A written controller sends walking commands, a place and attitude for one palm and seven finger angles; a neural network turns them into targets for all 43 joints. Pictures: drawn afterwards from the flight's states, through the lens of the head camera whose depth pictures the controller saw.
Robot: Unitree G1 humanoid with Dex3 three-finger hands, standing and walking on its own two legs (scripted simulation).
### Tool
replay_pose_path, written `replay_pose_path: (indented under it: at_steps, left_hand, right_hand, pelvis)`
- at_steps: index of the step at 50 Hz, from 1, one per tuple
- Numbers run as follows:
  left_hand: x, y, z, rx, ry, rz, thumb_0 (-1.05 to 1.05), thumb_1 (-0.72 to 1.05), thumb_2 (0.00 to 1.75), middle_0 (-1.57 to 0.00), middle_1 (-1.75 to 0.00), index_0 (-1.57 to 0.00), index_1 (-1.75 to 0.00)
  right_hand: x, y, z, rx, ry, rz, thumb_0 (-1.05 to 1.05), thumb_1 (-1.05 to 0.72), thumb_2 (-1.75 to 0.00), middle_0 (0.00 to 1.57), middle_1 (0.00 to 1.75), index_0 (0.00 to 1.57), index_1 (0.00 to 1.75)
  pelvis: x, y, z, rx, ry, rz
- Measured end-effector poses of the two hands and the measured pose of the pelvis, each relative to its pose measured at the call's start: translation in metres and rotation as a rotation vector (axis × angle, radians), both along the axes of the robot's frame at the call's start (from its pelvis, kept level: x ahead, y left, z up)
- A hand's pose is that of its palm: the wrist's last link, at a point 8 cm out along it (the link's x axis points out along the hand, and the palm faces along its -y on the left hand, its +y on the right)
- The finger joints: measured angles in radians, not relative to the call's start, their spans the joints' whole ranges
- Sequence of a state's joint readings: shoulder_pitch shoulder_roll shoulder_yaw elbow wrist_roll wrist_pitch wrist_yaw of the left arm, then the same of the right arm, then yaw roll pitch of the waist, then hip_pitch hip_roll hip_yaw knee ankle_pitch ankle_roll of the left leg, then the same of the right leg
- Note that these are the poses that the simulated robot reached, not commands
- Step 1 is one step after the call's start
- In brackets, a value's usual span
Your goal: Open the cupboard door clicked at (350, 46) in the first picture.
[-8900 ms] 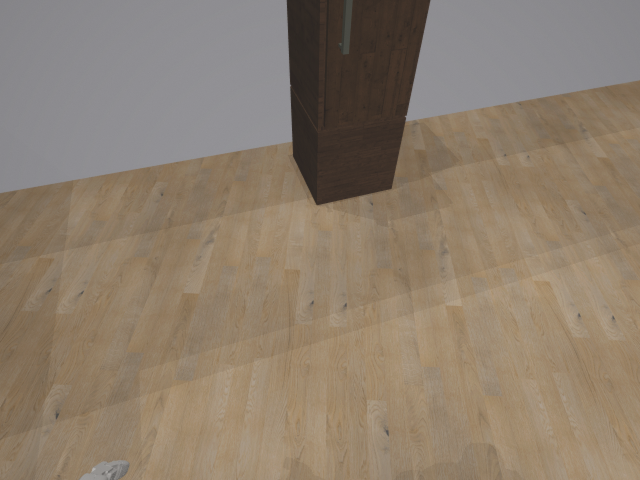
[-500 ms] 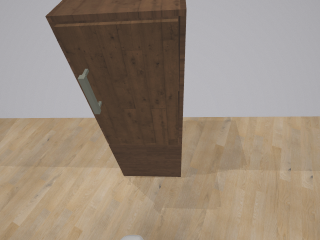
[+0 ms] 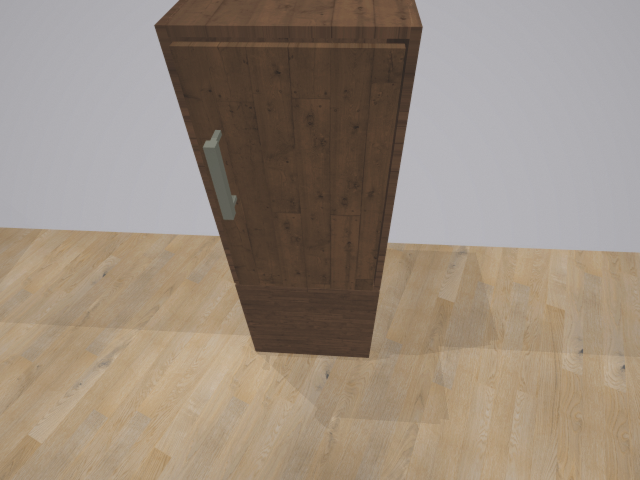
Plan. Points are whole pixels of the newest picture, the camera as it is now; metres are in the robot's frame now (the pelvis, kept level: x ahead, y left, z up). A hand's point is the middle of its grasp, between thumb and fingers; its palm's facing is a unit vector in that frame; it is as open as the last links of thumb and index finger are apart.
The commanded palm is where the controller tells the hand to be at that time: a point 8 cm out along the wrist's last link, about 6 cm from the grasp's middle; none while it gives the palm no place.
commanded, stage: come to a stop and stand still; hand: left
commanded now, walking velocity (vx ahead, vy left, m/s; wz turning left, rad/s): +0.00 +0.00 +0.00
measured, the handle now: (223, 176) +0.60 +0.22 +0.04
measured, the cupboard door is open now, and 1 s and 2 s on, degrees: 0 0 0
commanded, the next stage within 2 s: look again from close up in 1.02 s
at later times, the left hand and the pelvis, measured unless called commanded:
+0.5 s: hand out of the picture +0.07 +0.19 -0.16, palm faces -0.02 -0.97 -0.22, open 7.3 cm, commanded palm none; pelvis +0.05 +0.01 +0.01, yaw -1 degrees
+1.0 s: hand out of the picture +0.11 +0.16 -0.17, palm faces +0.00 -0.98 -0.22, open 7.3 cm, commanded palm none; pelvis +0.07 -0.02 +0.01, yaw -1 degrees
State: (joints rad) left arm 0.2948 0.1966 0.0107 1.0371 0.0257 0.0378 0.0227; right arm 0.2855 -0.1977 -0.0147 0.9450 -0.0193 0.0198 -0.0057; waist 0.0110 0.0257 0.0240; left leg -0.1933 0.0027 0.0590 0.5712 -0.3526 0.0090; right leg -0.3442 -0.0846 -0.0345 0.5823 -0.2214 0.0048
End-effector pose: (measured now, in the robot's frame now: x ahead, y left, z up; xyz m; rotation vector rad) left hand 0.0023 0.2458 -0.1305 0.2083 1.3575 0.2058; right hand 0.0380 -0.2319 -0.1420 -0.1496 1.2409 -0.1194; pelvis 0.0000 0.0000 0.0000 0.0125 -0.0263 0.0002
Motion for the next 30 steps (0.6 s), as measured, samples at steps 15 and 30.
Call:
replay_pose_path:
  at_steps: [15, 30]
  left_hand:
    - [0.016, 0.002, 0.003, -0.041, 0.053, -0.027, 0.00, 0.91, 0.90, -0.20, -0.30, -0.20, -0.30]
    - [0.082, -0.014, -0.001, -0.039, -0.007, -0.051, 0.01, 0.93, 0.90, -0.20, -0.30, -0.20, -0.30]
  right_hand:
    - [-0.021, 0.032, -0.002, 0.032, 0.117, -0.034, 0.00, -0.92, -0.90, 0.20, 0.30, 0.20, 0.30]
    - [0.000, 0.022, -0.006, 0.026, 0.163, -0.067, 0.00, -0.91, -0.90, 0.19, 0.30, 0.20, 0.30]
  pelvis:
    - [0.024, 0.018, 0.007, 0.002, 0.019, -0.024]
    - [0.054, 0.003, 0.005, -0.004, 0.022, -0.024]
